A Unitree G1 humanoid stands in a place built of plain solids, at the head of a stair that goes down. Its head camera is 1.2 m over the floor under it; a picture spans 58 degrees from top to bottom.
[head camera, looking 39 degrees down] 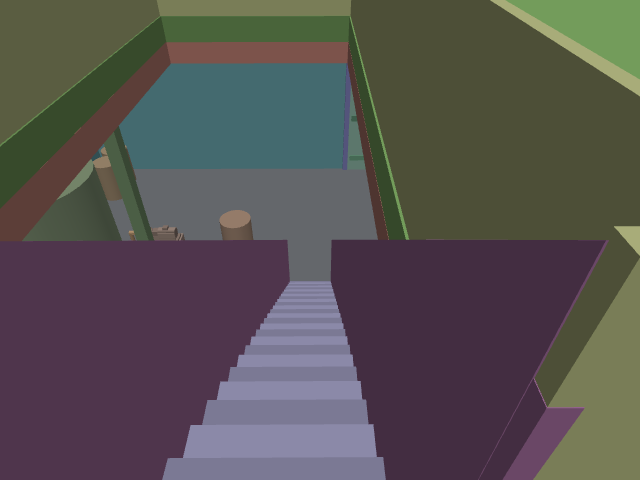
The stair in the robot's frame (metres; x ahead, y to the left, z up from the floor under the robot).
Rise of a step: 0.17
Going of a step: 0.21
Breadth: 0.83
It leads straight ahead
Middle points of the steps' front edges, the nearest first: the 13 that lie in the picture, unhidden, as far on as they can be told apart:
0.70 0.15 -0.34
0.91 0.16 -0.51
1.12 0.16 -0.67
1.32 0.16 -0.84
1.53 0.16 -1.01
1.74 0.16 -1.18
1.95 0.16 -1.35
2.16 0.16 -1.52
2.37 0.16 -1.69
2.58 0.16 -1.86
2.79 0.16 -2.03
3.00 0.17 -2.20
3.21 0.17 -2.36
